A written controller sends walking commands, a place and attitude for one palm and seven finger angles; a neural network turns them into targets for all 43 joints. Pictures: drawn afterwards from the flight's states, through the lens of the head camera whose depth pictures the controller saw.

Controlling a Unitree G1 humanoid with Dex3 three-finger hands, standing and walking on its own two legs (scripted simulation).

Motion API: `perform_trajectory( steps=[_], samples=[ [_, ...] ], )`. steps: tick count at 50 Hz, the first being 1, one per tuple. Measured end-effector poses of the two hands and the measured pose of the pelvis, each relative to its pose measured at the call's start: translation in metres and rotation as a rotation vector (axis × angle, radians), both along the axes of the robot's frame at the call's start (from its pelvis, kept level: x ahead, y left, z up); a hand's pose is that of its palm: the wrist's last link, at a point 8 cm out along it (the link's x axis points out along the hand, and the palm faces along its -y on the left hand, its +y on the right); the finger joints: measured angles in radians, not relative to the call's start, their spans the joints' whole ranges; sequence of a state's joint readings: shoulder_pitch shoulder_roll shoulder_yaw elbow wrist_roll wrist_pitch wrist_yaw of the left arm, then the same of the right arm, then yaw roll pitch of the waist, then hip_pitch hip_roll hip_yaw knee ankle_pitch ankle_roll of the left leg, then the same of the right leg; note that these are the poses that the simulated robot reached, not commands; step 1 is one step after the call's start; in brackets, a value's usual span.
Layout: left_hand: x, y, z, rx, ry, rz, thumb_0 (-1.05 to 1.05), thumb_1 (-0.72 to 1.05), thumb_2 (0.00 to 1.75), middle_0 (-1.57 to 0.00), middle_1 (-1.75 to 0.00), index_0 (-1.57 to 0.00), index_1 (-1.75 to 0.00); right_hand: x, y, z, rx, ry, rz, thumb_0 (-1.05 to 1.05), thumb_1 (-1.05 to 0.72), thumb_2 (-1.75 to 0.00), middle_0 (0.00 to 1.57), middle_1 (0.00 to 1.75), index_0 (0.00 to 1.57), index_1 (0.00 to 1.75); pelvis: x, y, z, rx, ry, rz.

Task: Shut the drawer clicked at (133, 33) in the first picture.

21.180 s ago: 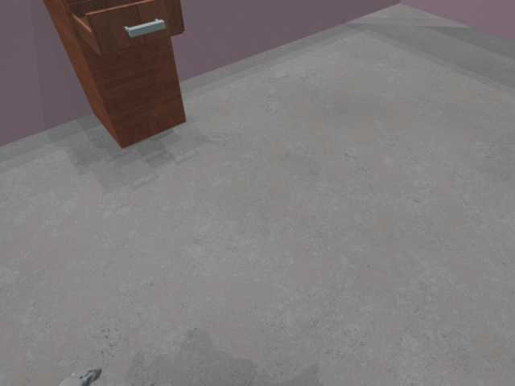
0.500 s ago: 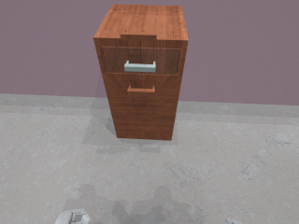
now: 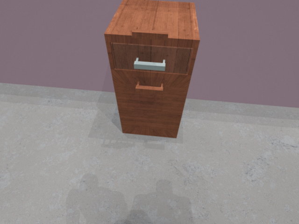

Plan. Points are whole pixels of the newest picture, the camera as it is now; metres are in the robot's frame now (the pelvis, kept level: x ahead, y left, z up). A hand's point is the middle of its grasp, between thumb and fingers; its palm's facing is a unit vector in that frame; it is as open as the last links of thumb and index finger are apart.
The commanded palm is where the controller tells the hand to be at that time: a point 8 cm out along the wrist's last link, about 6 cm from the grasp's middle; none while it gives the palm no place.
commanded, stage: let the arm hang, fingers relaxed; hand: left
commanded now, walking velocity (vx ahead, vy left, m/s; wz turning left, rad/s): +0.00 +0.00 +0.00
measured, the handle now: (150, 63) +0.82 +0.05 -0.06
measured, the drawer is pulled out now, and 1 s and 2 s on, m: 0.00 0.00 0.00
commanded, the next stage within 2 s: look to check the result in 0.38 s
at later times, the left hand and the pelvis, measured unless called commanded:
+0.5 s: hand out of the picture +0.00 +0.17 -0.18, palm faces +0.02 -0.98 -0.19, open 7.4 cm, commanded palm none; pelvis +0.00 +0.00 +0.00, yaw +0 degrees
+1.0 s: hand out of the picture +0.02 +0.16 -0.17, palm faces +0.01 -0.98 -0.20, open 7.4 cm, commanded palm none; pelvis +0.01 -0.01 +0.00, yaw -1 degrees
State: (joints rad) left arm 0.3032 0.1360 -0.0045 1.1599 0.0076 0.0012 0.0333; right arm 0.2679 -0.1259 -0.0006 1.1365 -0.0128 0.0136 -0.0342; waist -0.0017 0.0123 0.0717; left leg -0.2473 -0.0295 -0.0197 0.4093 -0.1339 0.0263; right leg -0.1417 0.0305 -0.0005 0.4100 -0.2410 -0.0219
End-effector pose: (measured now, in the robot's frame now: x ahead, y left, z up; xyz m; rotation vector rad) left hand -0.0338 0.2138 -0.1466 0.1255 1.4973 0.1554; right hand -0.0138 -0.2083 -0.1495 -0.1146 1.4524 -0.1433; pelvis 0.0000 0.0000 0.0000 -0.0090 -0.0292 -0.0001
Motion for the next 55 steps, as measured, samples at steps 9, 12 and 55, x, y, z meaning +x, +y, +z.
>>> perform_trajectory(
  steps=[9, 12, 55],
  samples=[
    [0.028, -0.005, -0.003, -0.014, -0.081, -0.019, 0.01, 0.91, 0.90, -0.22, -0.32, -0.22, -0.32, 0.000, 0.000, 0.001, -0.008, -0.023, -0.016, 0.01, -0.92, -0.90, 0.20, 0.30, 0.20, 0.30, 0.000, 0.001, 0.000, 0.003, 0.001, -0.003],
    [0.031, -0.002, -0.003, -0.007, -0.088, -0.022, 0.01, 0.92, 0.90, -0.21, -0.31, -0.21, -0.31, -0.002, 0.001, 0.001, -0.007, -0.024, -0.022, 0.01, -0.92, -0.90, 0.20, 0.30, 0.20, 0.30, 0.000, 0.001, 0.000, 0.003, 0.002, -0.004],
    [0.056, 0.002, 0.006, 0.043, -0.104, -0.039, 0.00, 0.90, 0.90, -0.20, -0.30, -0.20, -0.30, 0.030, -0.032, 0.002, -0.035, -0.053, 0.000, 0.00, -0.91, -0.90, 0.20, 0.30, 0.20, 0.30, 0.013, -0.014, 0.002, 0.009, 0.002, -0.009]
  ],
)
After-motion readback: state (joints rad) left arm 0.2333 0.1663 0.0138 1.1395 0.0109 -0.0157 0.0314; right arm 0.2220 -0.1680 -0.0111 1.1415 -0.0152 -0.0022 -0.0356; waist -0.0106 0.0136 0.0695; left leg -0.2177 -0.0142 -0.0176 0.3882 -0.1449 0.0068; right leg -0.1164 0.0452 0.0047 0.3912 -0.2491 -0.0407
